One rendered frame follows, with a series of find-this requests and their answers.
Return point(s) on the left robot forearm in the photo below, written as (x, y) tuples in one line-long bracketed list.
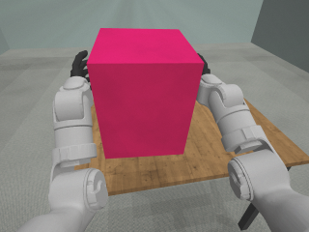
[(72, 124)]

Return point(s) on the table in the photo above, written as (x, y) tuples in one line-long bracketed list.
[(204, 158)]

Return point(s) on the robot left hand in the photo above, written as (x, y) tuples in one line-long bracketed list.
[(78, 66)]

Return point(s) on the carton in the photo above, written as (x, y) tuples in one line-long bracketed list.
[(144, 84)]

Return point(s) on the robot right hand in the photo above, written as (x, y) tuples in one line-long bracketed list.
[(206, 69)]

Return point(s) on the robot right upper arm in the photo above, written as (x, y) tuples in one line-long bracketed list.
[(261, 178)]

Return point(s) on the right robot forearm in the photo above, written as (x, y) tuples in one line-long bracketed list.
[(239, 131)]

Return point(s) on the robot left upper arm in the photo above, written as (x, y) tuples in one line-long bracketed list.
[(74, 198)]

